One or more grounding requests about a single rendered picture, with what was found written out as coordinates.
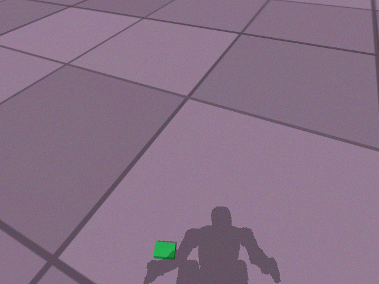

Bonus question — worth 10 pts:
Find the small box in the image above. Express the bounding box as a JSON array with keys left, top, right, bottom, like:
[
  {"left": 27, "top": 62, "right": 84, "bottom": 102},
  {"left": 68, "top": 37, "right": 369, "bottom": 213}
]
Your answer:
[{"left": 153, "top": 241, "right": 176, "bottom": 260}]

